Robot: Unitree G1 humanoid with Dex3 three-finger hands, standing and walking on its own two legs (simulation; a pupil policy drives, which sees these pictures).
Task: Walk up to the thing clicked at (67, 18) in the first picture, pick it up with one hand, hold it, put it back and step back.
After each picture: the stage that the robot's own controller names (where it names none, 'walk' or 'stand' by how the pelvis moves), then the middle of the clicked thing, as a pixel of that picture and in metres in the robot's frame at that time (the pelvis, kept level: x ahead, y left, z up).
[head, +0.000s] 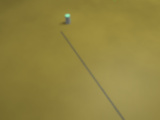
stand; (67, 19) +1.81 +0.19 -0.72
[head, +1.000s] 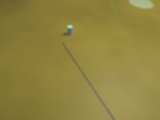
walk; (69, 30) +1.68 +0.10 -0.71
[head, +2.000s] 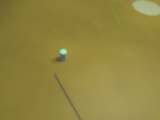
walk; (63, 55) +1.08 +0.12 -0.72
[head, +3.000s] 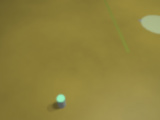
walk; (61, 101) +0.63 +0.16 -0.70
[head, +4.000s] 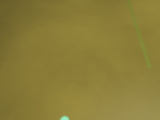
stand; out of the picture +0.40 +0.19 -0.70
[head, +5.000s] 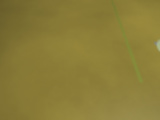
stand; out of the picture +0.34 +0.17 -0.72
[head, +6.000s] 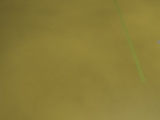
stand; out of the picture +0.32 +0.17 -0.72
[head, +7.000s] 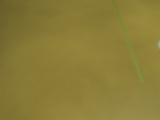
stand; out of the picture +0.33 +0.18 -0.73
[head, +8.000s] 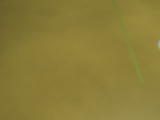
stand; out of the picture +0.32 +0.18 -0.73
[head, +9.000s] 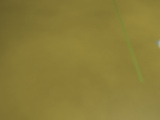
stand; out of the picture +0.33 +0.18 -0.73
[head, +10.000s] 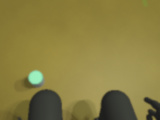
go down; (37, 79) +0.39 +0.21 -0.41
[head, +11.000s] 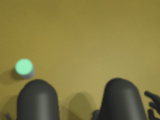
go down; (26, 69) +0.40 +0.23 -0.31
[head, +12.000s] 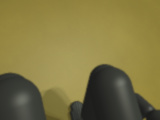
close in; out of the picture +0.38 +0.26 -0.22
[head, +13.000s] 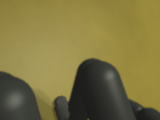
close; out of the picture +0.38 +0.27 -0.22
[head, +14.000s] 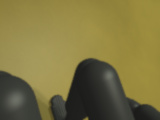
lift; out of the picture +0.38 +0.27 -0.22
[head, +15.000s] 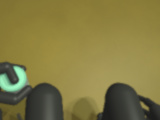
lift; (16, 84) +0.31 +0.23 -0.06
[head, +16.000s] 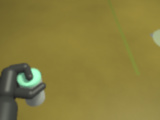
hold; (32, 88) +0.33 +0.17 +0.04
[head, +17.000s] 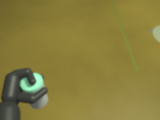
hold; (35, 91) +0.32 +0.17 +0.00
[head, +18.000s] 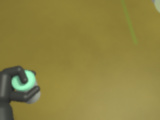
crouch; (27, 88) +0.34 +0.19 -0.06
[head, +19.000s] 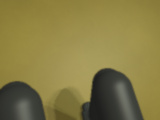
lower; out of the picture +0.42 +0.27 -0.13
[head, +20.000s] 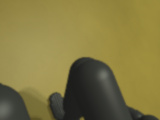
lower; out of the picture +0.40 +0.29 -0.22
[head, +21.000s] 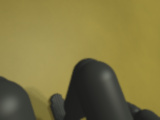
lower; out of the picture +0.40 +0.29 -0.22
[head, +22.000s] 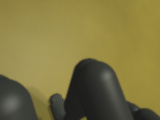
lower; out of the picture +0.39 +0.29 -0.22
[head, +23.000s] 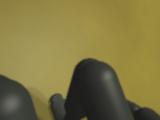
lower; out of the picture +0.39 +0.29 -0.22
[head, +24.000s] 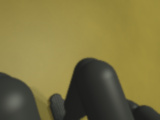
open; out of the picture +0.38 +0.27 -0.22
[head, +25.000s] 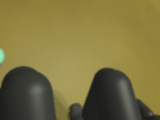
stand; out of the picture +0.39 +0.25 -0.24
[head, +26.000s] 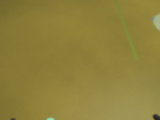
stand; out of the picture +0.35 +0.18 -0.61
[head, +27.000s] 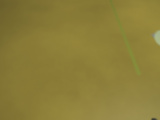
stand; out of the picture +0.35 +0.19 -0.67
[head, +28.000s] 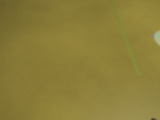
stand; out of the picture +0.34 +0.18 -0.67
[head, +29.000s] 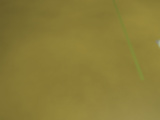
stand; out of the picture +0.37 +0.18 -0.72
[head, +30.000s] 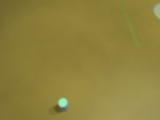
walk; (63, 105) +0.48 +0.18 -0.70
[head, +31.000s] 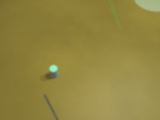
walk; (54, 71) +0.76 +0.21 -0.70
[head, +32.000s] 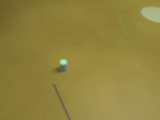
stand; (63, 65) +0.99 +0.18 -0.71
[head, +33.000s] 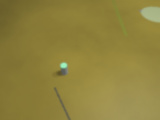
stand; (64, 69) +0.98 +0.19 -0.73
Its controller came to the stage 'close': yes
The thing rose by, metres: 0.71
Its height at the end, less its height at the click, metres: +0.00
